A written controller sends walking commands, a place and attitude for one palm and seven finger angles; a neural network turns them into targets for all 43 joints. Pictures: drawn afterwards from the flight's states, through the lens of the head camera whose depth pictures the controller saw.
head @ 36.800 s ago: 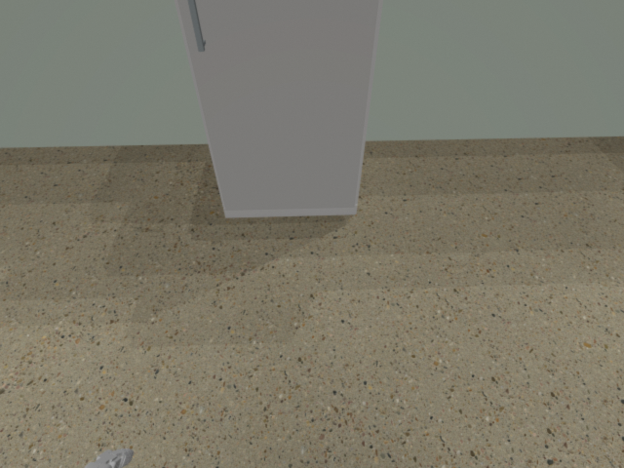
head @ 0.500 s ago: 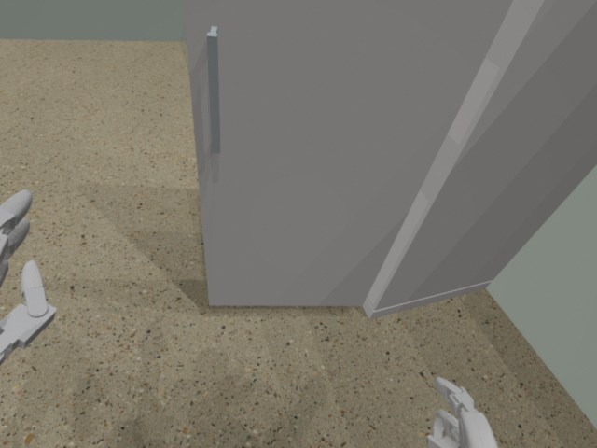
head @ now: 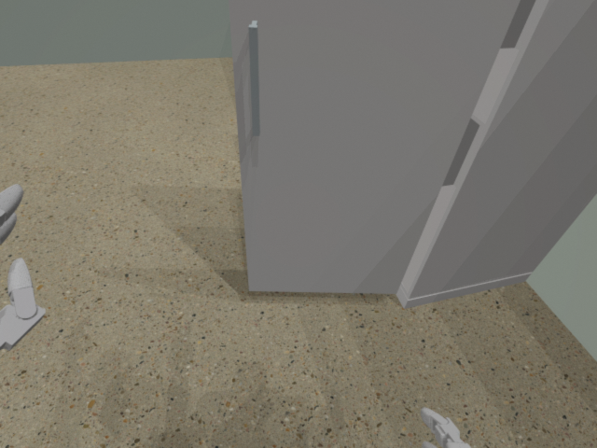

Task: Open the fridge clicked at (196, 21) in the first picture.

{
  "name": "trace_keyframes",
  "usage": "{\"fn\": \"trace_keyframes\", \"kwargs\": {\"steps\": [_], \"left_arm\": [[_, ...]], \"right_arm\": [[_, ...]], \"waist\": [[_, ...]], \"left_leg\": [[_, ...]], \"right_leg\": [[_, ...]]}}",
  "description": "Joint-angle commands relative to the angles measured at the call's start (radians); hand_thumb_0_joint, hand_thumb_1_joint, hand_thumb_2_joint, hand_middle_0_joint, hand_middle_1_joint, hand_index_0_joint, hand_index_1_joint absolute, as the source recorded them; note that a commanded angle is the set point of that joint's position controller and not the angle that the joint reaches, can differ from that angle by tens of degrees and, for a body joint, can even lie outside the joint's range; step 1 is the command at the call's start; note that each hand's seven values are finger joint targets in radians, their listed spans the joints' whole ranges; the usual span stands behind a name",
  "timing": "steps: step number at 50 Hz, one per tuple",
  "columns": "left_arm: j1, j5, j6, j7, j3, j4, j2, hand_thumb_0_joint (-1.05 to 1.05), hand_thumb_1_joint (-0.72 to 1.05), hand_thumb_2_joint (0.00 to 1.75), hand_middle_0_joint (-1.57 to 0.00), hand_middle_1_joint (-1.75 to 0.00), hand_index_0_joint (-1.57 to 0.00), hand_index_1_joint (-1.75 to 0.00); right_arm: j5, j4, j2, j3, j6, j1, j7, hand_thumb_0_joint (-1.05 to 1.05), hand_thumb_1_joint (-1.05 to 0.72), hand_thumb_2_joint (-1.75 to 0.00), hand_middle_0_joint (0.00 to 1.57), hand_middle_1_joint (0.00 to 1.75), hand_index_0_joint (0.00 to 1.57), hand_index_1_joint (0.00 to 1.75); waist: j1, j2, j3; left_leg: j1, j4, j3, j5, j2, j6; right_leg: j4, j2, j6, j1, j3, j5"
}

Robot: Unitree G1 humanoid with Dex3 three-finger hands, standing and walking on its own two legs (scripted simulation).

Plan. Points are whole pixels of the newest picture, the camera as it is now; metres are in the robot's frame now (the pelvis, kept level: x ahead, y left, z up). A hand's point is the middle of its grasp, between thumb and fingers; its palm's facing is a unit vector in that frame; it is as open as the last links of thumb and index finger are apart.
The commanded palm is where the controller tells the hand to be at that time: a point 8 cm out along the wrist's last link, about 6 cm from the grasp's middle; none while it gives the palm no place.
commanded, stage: stop stepping back and stand still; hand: left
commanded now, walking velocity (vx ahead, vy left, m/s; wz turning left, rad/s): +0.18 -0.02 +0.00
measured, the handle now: (255, 82) +0.79 +0.11 +0.15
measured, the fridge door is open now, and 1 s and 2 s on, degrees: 75 75 75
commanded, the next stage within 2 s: let the arm hang, fingers relaxed in 0.12 s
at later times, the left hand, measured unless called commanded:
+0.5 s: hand out of the picture +0.10 +0.15 -0.15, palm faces +0.05 -0.99 -0.14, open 7.3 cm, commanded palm none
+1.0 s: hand out of the picture +0.05 +0.20 -0.14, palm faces +0.09 -0.96 -0.28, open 7.3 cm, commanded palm none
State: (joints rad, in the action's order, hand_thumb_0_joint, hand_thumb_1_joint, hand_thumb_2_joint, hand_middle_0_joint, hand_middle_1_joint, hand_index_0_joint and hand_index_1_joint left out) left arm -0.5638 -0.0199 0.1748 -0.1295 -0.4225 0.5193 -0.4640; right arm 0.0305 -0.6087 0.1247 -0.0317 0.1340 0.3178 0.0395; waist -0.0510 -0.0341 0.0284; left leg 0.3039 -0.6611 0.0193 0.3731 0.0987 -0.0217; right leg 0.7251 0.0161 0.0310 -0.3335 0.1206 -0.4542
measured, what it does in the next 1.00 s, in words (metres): steps on the spot: left foot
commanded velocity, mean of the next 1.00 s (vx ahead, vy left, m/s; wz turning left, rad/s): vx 0.01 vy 0.01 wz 0.00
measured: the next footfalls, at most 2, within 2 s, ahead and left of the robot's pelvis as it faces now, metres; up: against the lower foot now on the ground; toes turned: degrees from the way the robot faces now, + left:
left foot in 0.26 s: +0.03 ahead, +0.10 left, +0.00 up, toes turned +8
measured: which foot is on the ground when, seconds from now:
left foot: down 0.00-0.00, up 0.02-0.24, down 0.26-1.00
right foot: down 0.00-1.00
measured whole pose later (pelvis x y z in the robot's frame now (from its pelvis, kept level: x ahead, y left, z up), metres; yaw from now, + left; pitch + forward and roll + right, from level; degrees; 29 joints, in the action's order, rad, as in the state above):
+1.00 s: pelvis +0.02 -0.01 +0.02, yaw +5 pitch -1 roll +0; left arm -0.17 0.01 0.00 -0.01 -0.01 -1.09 -0.22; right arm 0.03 -1.09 0.21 0.01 -0.01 0.23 0.02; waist -0.01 0.05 -0.03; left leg 0.14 -0.39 0.05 0.24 -0.01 0.02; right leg 0.39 0.02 0.03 -0.20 0.03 -0.17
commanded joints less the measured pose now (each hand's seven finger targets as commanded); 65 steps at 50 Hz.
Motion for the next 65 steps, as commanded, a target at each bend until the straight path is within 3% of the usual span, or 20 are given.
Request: {"fn": "trace_keyframes", "kwargs": {"steps": [1, 2, 4, 7, 10, 11, 12, 13, 15, 18, 20, 22, 23, 24, 25, 29, 32, 35, 42, 65], "left_arm": [[0.094, -0.013, 0.051, -0.033, -0.154, 0.156, -0.172, 0.00, 0.90, 0.90, -0.20, -0.30, -0.20, -0.30], [0.145, -0.017, 0.073, -0.035, -0.198, 0.162, -0.218, 0.00, 0.90, 0.90, -0.20, -0.30, -0.20, -0.30], [0.105, -0.010, 0.082, -0.039, -0.181, 0.040, -0.160, 0.00, 0.90, 0.90, -0.20, -0.30, -0.20, -0.30], [0.155, -0.012, 0.082, -0.027, -0.101, 0.000, -0.100, 0.00, 0.90, 0.90, -0.20, -0.30, -0.20, -0.30], [0.269, -0.003, 0.083, -0.041, -0.038, 0.065, -0.083, 0.00, 0.90, 0.90, -0.20, -0.30, -0.20, -0.30], [0.215, 0.071, -0.116, 0.085, 0.291, -0.649, 0.163, 0.00, 0.90, 0.90, -0.20, -0.30, -0.20, -0.30], [0.134, 0.048, -0.185, 0.116, 0.300, -0.663, 0.167, 0.00, 0.90, 0.90, -0.20, -0.30, -0.20, -0.30], [0.116, 0.049, -0.206, 0.121, 0.305, -0.655, 0.196, 0.00, 0.90, 0.90, -0.20, -0.30, -0.20, -0.30], [0.233, 0.051, -0.201, 0.127, 0.320, -0.679, 0.140, 0.00, 0.90, 0.90, -0.20, -0.30, -0.20, -0.30], [0.339, 0.043, -0.191, 0.135, 0.348, -0.859, 0.159, 0.00, 0.90, 0.90, -0.20, -0.30, -0.20, -0.30], [0.238, 0.039, -0.185, 0.130, 0.356, -1.023, 0.131, 0.00, 0.90, 0.90, -0.20, -0.30, -0.20, -0.30], [0.221, 0.048, -0.167, 0.124, 0.353, -1.120, 0.020, 0.00, 0.90, 0.90, -0.20, -0.30, -0.20, -0.30], [0.277, 0.048, -0.166, 0.126, 0.360, -1.147, -0.002, 0.00, 0.90, 0.90, -0.20, -0.30, -0.20, -0.30], [0.328, 0.049, -0.168, 0.129, 0.368, -1.175, 0.002, 0.00, 0.90, 0.90, -0.20, -0.30, -0.20, -0.30], [0.363, 0.048, -0.167, 0.119, 0.370, -1.201, 0.030, 0.00, 0.90, 0.90, -0.20, -0.30, -0.20, -0.30], [0.384, 0.046, -0.146, 0.101, 0.359, -1.302, 0.128, 0.00, 0.90, 0.90, -0.20, -0.30, -0.20, -0.30], [0.339, 0.028, -0.149, 0.098, 0.377, -1.366, 0.165, 0.00, 0.90, 0.90, -0.20, -0.30, -0.20, -0.30], [0.358, 0.032, -0.160, 0.101, 0.383, -1.436, 0.148, 0.00, 0.90, 0.90, -0.20, -0.30, -0.20, -0.30], [0.397, 0.032, -0.160, 0.109, 0.386, -1.526, 0.114, 0.00, 0.90, 0.90, -0.20, -0.30, -0.20, -0.30], [0.435, 0.031, -0.143, 0.111, 0.378, -1.603, 0.048, 0.00, 0.90, 0.90, -0.20, -0.30, -0.20, -0.30]], "right_arm": [[-0.030, 0.153, 0.199, 0.096, 0.037, -0.210, 0.024, 0.00, -0.90, -0.90, 0.20, 0.30, 0.20, 0.30], [-0.021, 0.119, 0.203, 0.091, 0.048, -0.169, 0.031, 0.00, -0.90, -0.90, 0.20, 0.30, 0.20, 0.30], [-0.005, 0.065, 0.171, 0.073, 0.053, -0.114, 0.025, 0.00, -0.90, -0.90, 0.20, 0.30, 0.20, 0.30], [-0.013, 0.061, 0.179, 0.067, 0.048, -0.143, 0.039, 0.00, -0.90, -0.90, 0.20, 0.30, 0.20, 0.30], [-0.007, 0.072, 0.185, 0.063, 0.077, -0.178, 0.059, 0.00, -0.90, -0.90, 0.20, 0.30, 0.20, 0.30], [-0.004, -0.150, 0.259, 0.096, 0.031, -0.051, -0.057, 0.00, -0.90, -0.90, 0.20, 0.30, 0.20, 0.30], [-0.013, -0.082, 0.241, 0.085, -0.052, -0.039, -0.058, 0.00, -0.90, -0.90, 0.20, 0.30, 0.20, 0.30], [-0.009, -0.046, 0.305, 0.094, -0.073, -0.054, -0.046, 0.00, -0.90, -0.90, 0.20, 0.30, 0.20, 0.30], [0.017, 0.003, 0.338, 0.096, -0.088, -0.078, -0.028, 0.00, -0.90, -0.90, 0.20, 0.30, 0.20, 0.30], [0.039, -0.039, 0.321, 0.082, -0.083, -0.103, -0.015, 0.00, -0.90, -0.90, 0.20, 0.30, 0.20, 0.30], [0.020, -0.068, 0.314, 0.067, -0.110, -0.176, -0.019, 0.00, -0.90, -0.90, 0.20, 0.30, 0.20, 0.30], [-0.003, -0.079, 0.192, 0.058, -0.138, -0.160, -0.029, 0.00, -0.90, -0.90, 0.20, 0.30, 0.20, 0.30], [-0.001, -0.101, 0.198, 0.060, -0.151, -0.152, -0.033, 0.00, -0.90, -0.90, 0.20, 0.30, 0.20, 0.30], [-0.002, -0.136, 0.191, 0.060, -0.158, -0.114, -0.040, 0.00, -0.90, -0.90, 0.20, 0.30, 0.20, 0.30], [-0.001, -0.164, 0.188, 0.066, -0.165, -0.106, -0.035, 0.00, -0.90, -0.90, 0.20, 0.30, 0.20, 0.30], [-0.003, -0.257, 0.150, 0.067, -0.147, -0.018, -0.025, 0.00, -0.90, -0.90, 0.20, 0.30, 0.20, 0.30], [0.001, -0.298, 0.206, 0.067, -0.120, -0.061, -0.010, 0.00, -0.90, -0.90, 0.20, 0.30, 0.20, 0.30], [-0.002, -0.338, 0.171, 0.057, -0.129, -0.065, -0.005, 0.00, -0.90, -0.90, 0.20, 0.30, 0.20, 0.30], [-0.004, -0.408, 0.201, 0.061, -0.136, -0.060, -0.011, 0.00, -0.90, -0.90, 0.20, 0.30, 0.20, 0.30], [-0.008, -0.483, 0.272, 0.062, -0.120, -0.095, -0.010, 0.00, -0.90, -0.90, 0.20, 0.30, 0.20, 0.30]], "waist": [[0.079, -0.278, -0.032], [0.041, -0.159, -0.052], [0.032, -0.017, 0.035], [0.033, -0.088, -0.031], [0.047, -0.075, -0.007], [-0.051, 0.096, -0.054], [0.001, 0.256, 0.013], [0.003, 0.407, -0.009], [-0.001, 0.131, -0.019], [0.017, 0.033, 0.049], [0.092, 0.039, 0.107], [0.076, -0.190, 0.062], [0.063, -0.108, 0.014], [0.031, 0.021, 0.008], [0.019, -0.037, -0.024], [-0.001, -0.035, 0.068], [0.054, 0.116, 0.132], [0.049, 0.162, 0.092], [0.042, 0.008, -0.041], [0.042, 0.042, -0.046]], "left_leg": [[0.505, -0.565, -0.001, 0.199, -0.090, 0.025], [0.479, -0.641, -0.042, 0.088, -0.045, 0.018], [0.377, -0.585, -0.032, 0.016, -0.020, 0.010], [0.166, -0.294, 0.028, -0.028, -0.002, 0.023], [-0.064, 0.014, 0.078, -0.032, -0.040, 0.046], [-0.034, 0.068, 0.066, -0.252, 0.032, 0.035], [-0.084, 0.134, -0.133, -0.406, 0.082, 0.074], [-0.032, 0.274, -0.347, -0.457, 0.259, 0.184], [0.075, 0.337, -0.475, -0.241, 0.359, 0.292], [-0.026, 0.204, -0.294, -0.730, 0.223, 0.231], [0.072, 0.126, -0.129, -0.462, 0.098, 0.120], [0.207, -0.077, 0.017, 0.090, -0.113, 0.008], [0.151, -0.158, -0.008, 0.163, -0.105, 0.015], [0.089, -0.200, 0.001, 0.143, -0.098, 0.019], [0.093, -0.222, -0.006, 0.091, -0.102, 0.020], [-0.042, 0.139, -0.029, -0.111, -0.072, 0.029], [-0.161, 0.220, -0.116, -0.560, 0.049, 0.075], [-0.130, 0.249, -0.081, -0.470, 0.019, 0.060], [-0.083, 0.347, -0.075, -0.159, 0.001, 0.057], [-0.130, 0.374, -0.070, -0.199, 0.009, 0.056]], "right_leg": [[-0.559, -0.384, 0.200, 0.190, -0.756, -0.319], [-0.538, -0.380, 0.213, 0.153, -0.671, -0.049], [-0.494, -0.324, 0.194, 0.107, -0.552, -0.136], [-0.485, -0.274, 0.137, -0.051, -0.317, -0.088], [-0.419, -0.248, 0.113, -0.062, -0.239, -0.073], [-0.089, -0.280, 0.049, -0.093, 0.017, 0.395], [0.091, -0.120, -0.014, -0.184, -0.031, 0.160], [0.336, -0.031, -0.062, -0.280, -0.014, -0.172], [0.497, -0.079, -0.049, -0.293, -0.189, -0.133], [0.208, -0.067, -0.069, -0.161, -0.138, -0.079], [-0.088, -0.033, -0.060, 0.119, -0.085, 0.174], [-0.387, -0.279, 0.039, 0.117, -0.494, 0.161], [-0.489, -0.353, 0.113, 0.003, -0.569, 0.032], [-0.516, -0.332, 0.133, -0.060, -0.523, -0.132], [-0.512, -0.285, 0.120, -0.076, -0.525, -0.077], [-0.293, -0.219, 0.099, 0.142, -0.307, 0.572], [-0.235, -0.100, 0.005, 0.171, -0.181, 0.532], [-0.272, -0.104, 0.002, 0.206, -0.177, 0.521], [-0.404, -0.108, 0.014, 0.170, -0.213, 0.297], [-0.433, -0.120, 0.025, 0.181, -0.226, 0.315]]}}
